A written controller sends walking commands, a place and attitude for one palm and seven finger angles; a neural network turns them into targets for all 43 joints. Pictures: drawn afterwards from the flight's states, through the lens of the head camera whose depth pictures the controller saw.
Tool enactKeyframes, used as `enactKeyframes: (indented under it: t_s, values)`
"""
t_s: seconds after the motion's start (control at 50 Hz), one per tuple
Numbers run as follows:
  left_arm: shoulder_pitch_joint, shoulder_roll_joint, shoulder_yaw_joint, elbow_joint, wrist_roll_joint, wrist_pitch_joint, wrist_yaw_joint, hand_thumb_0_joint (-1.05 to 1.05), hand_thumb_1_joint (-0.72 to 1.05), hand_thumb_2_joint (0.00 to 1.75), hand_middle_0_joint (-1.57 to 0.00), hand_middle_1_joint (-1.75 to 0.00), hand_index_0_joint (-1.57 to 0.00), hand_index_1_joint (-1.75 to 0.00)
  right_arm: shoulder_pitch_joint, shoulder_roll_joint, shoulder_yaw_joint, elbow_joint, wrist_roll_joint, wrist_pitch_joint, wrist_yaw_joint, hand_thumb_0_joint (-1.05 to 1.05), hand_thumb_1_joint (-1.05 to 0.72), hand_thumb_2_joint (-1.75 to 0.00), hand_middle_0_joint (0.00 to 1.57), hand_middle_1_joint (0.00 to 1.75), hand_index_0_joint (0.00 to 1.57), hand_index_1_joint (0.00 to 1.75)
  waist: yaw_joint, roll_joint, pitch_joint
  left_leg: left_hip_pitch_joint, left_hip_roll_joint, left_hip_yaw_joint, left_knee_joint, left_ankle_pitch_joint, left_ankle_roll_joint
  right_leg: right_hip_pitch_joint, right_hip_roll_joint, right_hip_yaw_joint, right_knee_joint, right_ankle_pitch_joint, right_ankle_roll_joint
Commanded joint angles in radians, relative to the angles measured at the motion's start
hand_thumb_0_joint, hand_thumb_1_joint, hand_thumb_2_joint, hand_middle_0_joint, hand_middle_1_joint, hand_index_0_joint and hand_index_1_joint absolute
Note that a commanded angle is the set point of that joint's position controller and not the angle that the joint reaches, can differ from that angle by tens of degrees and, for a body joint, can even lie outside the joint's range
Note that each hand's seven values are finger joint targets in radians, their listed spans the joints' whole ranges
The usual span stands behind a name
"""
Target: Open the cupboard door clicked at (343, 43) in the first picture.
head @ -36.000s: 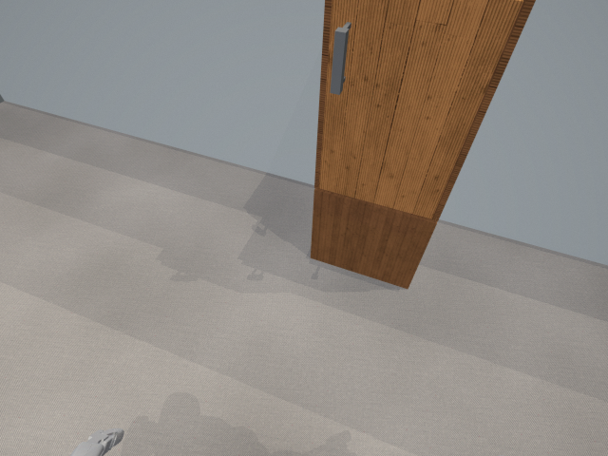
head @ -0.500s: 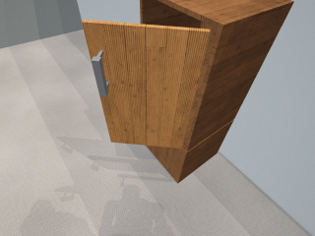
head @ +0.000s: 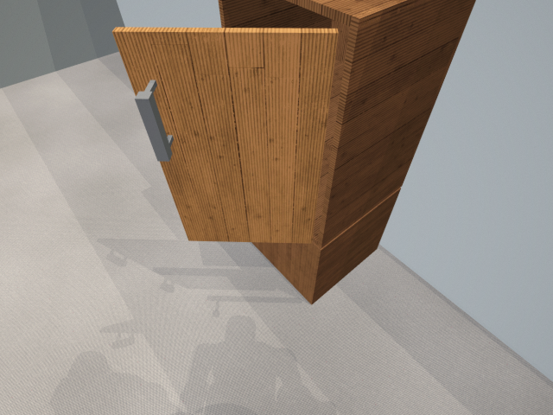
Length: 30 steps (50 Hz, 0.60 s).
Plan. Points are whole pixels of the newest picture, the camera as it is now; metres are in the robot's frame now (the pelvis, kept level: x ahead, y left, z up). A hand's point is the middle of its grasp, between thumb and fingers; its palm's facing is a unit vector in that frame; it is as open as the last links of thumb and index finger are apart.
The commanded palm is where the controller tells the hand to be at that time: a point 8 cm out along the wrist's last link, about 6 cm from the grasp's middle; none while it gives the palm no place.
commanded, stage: come to a stop and stand still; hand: left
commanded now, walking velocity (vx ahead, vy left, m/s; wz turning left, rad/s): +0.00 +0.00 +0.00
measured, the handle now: (158, 121) +0.59 +0.25 +0.10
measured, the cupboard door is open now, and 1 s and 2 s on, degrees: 48 48 48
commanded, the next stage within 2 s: look again from close up in 0.88 s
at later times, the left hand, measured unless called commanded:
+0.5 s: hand out of the picture +0.03 +0.16 -0.17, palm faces -0.02 -0.98 -0.20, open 7.4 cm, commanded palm none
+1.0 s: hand out of the picture +0.07 +0.17 -0.17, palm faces -0.02 -0.98 -0.22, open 7.4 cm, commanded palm none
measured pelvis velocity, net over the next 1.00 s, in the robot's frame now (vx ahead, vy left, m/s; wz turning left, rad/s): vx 0.04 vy -0.02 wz -0.02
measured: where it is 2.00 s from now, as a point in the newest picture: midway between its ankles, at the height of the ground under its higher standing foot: outside the picture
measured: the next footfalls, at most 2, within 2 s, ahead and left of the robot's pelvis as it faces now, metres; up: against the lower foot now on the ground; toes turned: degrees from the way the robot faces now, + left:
none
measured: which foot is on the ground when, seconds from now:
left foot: down 0.00-1.00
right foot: down 0.00-1.00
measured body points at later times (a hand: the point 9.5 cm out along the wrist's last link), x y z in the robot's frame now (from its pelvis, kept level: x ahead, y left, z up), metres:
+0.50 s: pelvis +0.01 -0.02 +0.00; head +0.04 -0.02 +0.45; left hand +0.03 +0.21 -0.15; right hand +0.02 -0.25 -0.16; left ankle +0.00 +0.12 -0.73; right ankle -0.01 -0.12 -0.73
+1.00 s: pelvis +0.04 -0.02 +0.00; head +0.06 -0.01 +0.45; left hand +0.07 +0.22 -0.15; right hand +0.06 -0.25 -0.15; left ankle +0.00 +0.12 -0.73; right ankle -0.01 -0.12 -0.73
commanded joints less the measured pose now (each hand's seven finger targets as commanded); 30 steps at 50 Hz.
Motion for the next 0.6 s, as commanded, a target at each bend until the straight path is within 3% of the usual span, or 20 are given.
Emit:
enactKeyframes:
  t_s: [0.0,0.12,0.2,0.26,0.4,0.58]
  values:
    - [0.037,0.123,0.018,-0.046,0.001,-0.019,-0.002,0.0,0.9,0.9,-0.2,-0.3,-0.2,-0.3,0.036,-0.087,-0.011,-0.063,-0.001,-0.016,0.003,0.0,-0.9,-0.9,0.2,0.3,0.2,0.3,0.009,-0.028,0.006,-0.014,0.065,-0.085,-0.112,0.032,0.03,-0.053,-0.076,0.102,-0.125,-0.005,-0.042]
    - [0.029,0.13,0.018,-0.045,0.0,-0.013,-0.008,0.0,0.9,0.9,-0.2,-0.3,-0.2,-0.3,0.038,-0.099,-0.007,-0.051,-0.002,-0.013,0.003,0.0,-0.9,-0.9,0.2,0.3,0.2,0.3,0.008,-0.067,0.064,-0.022,0.057,-0.075,-0.138,-0.02,0.025,-0.107,-0.076,0.124,-0.16,-0.081,-0.04]
    - [0.036,0.136,0.021,-0.039,0.0,-0.017,-0.009,0.0,0.9,0.9,-0.2,-0.3,-0.2,-0.3,0.039,-0.102,-0.006,-0.036,0.0,-0.021,0.001,0.0,-0.9,-0.9,0.2,0.3,0.2,0.3,0.014,-0.037,0.022,0.004,0.064,-0.073,-0.142,0.038,0.025,-0.07,-0.076,0.124,-0.148,0.004,-0.039]
    - [0.05,0.137,0.021,-0.029,-0.002,-0.02,-0.01,0.0,0.9,0.9,-0.2,-0.3,-0.2,-0.3,0.035,-0.102,-0.006,-0.027,0.002,-0.025,-0.002,0.0,-0.9,-0.9,0.2,0.3,0.2,0.3,0.018,-0.054,-0.008,0.025,0.065,-0.059,-0.129,0.077,0.023,-0.05,-0.085,0.131,-0.148,0.07,-0.04]
    - [0.053,0.139,0.026,-0.012,0.0,-0.021,-0.01,0.0,0.9,0.9,-0.2,-0.3,-0.2,-0.3,0.031,-0.101,-0.007,0.002,0.004,-0.029,-0.008,0.0,-0.9,-0.9,0.2,0.3,0.2,0.3,0.023,-0.021,-0.02,0.039,0.078,-0.052,-0.122,0.15,0.02,-0.012,-0.084,0.117,-0.12,0.212,-0.041]
    - [0.055,0.141,0.031,0.006,0.002,-0.024,-0.009,0.0,0.9,0.9,-0.2,-0.3,-0.2,-0.3,0.022,-0.1,-0.01,0.021,0.006,-0.031,-0.016,0.0,-0.9,-0.9,0.2,0.3,0.2,0.3,0.024,-0.036,-0.033,0.075,0.088,-0.042,-0.108,0.235,0.018,0.017,-0.087,0.112,-0.105,0.356,-0.044]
